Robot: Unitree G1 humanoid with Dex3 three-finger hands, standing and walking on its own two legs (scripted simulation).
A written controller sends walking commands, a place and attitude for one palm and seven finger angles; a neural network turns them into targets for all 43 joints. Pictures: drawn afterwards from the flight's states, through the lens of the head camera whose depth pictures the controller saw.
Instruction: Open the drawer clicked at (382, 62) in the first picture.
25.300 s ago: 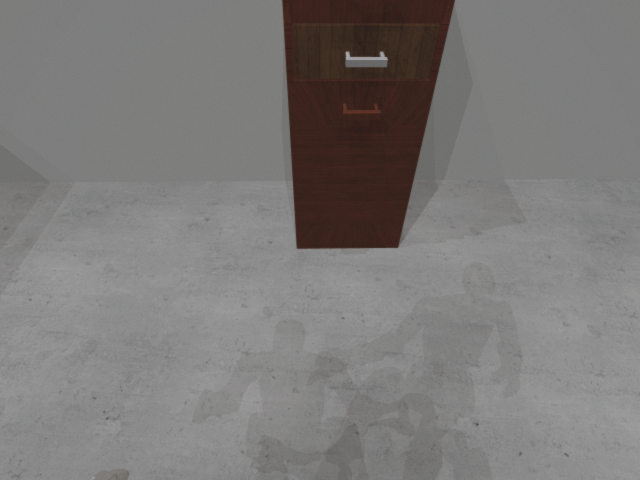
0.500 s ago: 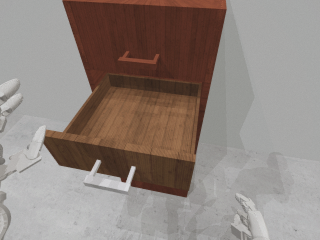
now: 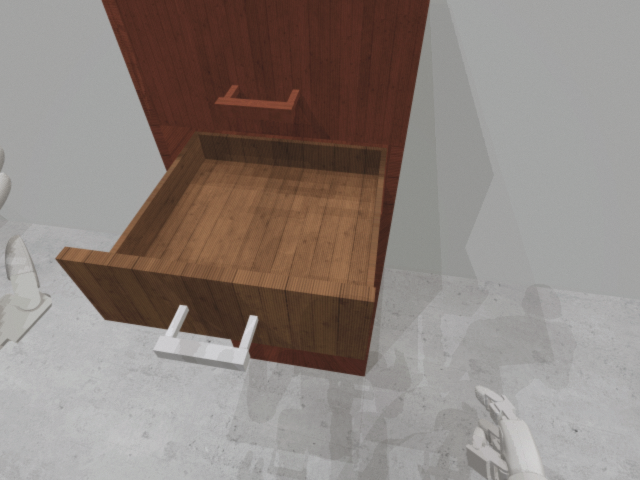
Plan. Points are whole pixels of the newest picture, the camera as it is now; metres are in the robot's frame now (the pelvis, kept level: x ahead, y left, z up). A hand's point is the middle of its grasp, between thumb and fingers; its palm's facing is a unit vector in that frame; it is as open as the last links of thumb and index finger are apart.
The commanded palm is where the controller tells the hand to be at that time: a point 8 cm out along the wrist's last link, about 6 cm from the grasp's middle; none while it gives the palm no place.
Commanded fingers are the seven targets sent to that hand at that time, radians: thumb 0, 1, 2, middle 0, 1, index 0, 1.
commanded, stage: step back with the hand held close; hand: left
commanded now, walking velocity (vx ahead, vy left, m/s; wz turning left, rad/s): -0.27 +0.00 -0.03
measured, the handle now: (209, 336) +0.27 +0.17 +0.04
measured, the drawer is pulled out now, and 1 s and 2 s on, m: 0.30 0.30 0.30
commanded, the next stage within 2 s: stop stepping back and stand still in 1.22 s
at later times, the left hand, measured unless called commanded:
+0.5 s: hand out of the picture +0.14 +0.25 +0.22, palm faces +0.48 -0.75 -0.46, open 7.4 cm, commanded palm +0.07 +0.29 +0.23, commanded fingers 0.00 0.90 0.90 -0.20 -0.30 -0.20 -0.30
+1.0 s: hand out of the picture +0.09 +0.24 +0.22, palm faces +0.46 -0.77 -0.45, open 7.5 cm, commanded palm +0.02 +0.28 +0.23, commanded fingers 0.00 0.90 0.90 -0.20 -0.30 -0.20 -0.30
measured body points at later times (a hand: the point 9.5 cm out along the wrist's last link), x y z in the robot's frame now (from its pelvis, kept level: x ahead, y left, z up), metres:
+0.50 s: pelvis -0.06 +0.01 -0.02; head -0.04 +0.02 +0.43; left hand +0.10 +0.28 +0.24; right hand +0.11 -0.23 -0.09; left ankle -0.02 +0.12 -0.74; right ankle +0.03 -0.12 -0.74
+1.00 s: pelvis -0.11 +0.01 -0.01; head -0.07 +0.03 +0.43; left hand +0.06 +0.28 +0.25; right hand +0.07 -0.22 -0.09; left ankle -0.02 +0.12 -0.74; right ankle -0.11 -0.11 -0.74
